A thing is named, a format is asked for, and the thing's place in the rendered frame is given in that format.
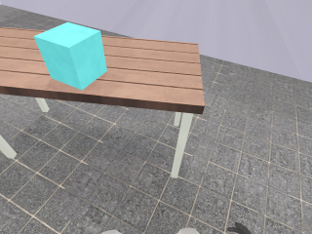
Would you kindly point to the right robot hand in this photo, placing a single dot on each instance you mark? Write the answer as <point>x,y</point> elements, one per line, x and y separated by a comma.
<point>240,229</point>

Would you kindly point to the table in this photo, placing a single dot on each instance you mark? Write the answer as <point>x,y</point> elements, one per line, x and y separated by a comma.
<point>141,73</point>

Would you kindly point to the carton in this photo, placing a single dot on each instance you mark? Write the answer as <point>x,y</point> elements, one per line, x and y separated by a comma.
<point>73,54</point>

